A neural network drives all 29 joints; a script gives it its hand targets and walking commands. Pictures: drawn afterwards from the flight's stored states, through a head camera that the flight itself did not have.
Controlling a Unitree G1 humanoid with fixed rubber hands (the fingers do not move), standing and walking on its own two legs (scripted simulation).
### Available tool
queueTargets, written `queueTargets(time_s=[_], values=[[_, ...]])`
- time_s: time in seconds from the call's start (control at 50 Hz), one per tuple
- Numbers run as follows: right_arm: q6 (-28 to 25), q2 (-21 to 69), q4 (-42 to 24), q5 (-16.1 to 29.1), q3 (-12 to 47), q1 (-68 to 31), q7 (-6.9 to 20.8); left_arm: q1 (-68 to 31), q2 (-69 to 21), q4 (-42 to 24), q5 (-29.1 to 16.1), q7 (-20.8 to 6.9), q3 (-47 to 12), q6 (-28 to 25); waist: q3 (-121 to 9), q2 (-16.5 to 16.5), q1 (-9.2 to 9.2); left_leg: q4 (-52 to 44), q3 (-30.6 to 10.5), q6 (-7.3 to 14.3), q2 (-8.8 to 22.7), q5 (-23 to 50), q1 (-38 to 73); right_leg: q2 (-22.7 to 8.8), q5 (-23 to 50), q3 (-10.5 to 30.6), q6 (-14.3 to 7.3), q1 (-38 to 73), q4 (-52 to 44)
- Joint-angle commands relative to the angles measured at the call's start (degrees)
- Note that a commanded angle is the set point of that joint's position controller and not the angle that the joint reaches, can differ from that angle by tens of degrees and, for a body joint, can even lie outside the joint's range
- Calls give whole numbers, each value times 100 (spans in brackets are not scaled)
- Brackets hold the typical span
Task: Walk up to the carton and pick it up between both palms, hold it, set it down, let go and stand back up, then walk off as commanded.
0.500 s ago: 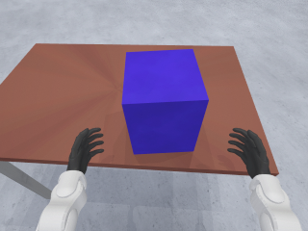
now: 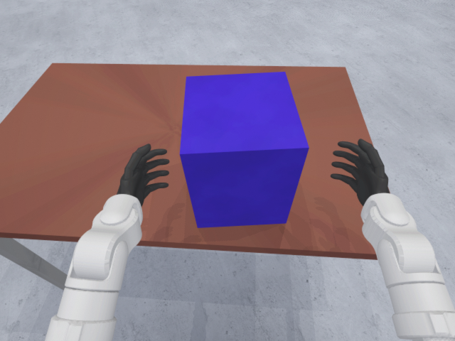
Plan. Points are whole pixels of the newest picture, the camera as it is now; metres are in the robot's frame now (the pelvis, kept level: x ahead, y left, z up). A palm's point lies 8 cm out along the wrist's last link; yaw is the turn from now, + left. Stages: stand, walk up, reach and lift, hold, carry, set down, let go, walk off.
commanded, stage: reach and lift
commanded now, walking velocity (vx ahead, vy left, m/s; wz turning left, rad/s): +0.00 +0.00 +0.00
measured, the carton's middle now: (238, 154) +0.47 +0.02 +0.03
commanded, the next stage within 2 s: none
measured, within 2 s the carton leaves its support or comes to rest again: neither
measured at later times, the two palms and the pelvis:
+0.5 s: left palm (138, 144) +0.38 +0.18 +0.15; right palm (364, 136) +0.41 -0.19 +0.14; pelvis +0.00 +0.00 +0.00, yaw +0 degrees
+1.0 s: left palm (136, 100) +0.45 +0.19 +0.19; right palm (352, 95) +0.47 -0.17 +0.18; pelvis +0.01 +0.00 +0.00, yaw +0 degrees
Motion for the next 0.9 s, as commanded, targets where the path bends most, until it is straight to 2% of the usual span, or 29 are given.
queueTargets(time_s=[0.0, 0.06, 0.22, 0.28, 0.36, 0.44, 0.6, 0.8, 0.88], values=[[-244, -1239, -1179, 363, 35, -2906, -86, -2726, 969, -996, 223, 126, 1235, -84, -3153, -15, 168, -584, 179, 145, -218, 1307, -120, 144, 2022, 399, 343, 1795, -690], [-182, -1288, -936, 388, 38, -3207, -105, -3062, 1021, -750, 236, 142, 1268, -32, -3227, -50, 184, -579, 191, 149, -214, 1280, -191, 131, 2094, 409, 358, 1828, -668], [-18, -1388, 268, 506, 120, -4047, -100, -3972, 1145, 117, 340, 135, 1289, 61, -3308, -32, 168, -569, 151, 139, -180, 1206, -197, 128, 2090, 410, 360, 1754, -742], [-40, -1438, 408, 544, 133, -4474, -95, -4324, 1252, 318, 311, 142, 1264, 20, -3554, -71, 184, -517, 135, 145, -183, 1299, -231, 143, 2247, 389, 381, 1827, -711], [-95, -1541, 444, 540, 94, -5048, -117, -4834, 1431, 514, 241, 185, 1251, -79, -3952, -97, 204, -422, 139, 131, -200, 1472, -313, 165, 2554, 358, 403, 1948, -626], [-90, -1589, 739, 506, 53, -5600, -111, -5388, 1566, 907, 137, 243, 1192, -161, -4099, -94, 217, -395, 131, 137, -191, 1335, -494, 159, 2459, 363, 380, 1876, -601], [-82, -1536, 1872, 473, 74, -6332, -38, -6214, 1580, 2040, 27, 288, 980, -458, -4321, -36, 175, -361, 70, 131, -137, 1128, -734, 156, 2298, 334, 296, 1609, -628], [-212, -1607, 2547, 467, 158, -7436, -38, -7285, 1790, 3015, -26, 311, 853, -856, -5019, -2, 209, -155, 55, 41, -162, 1486, -843, 206, 2823, 249, 277, 1615, -566], [-269, -1597, 2952, 424, 182, -7500, -25, -7338, 1700, 3435, 10, 304, 802, -1000, -5115, 27, 188, -80, 33, -9, -147, 1672, -776, 226, 3008, 207, 249, 1547, -565]])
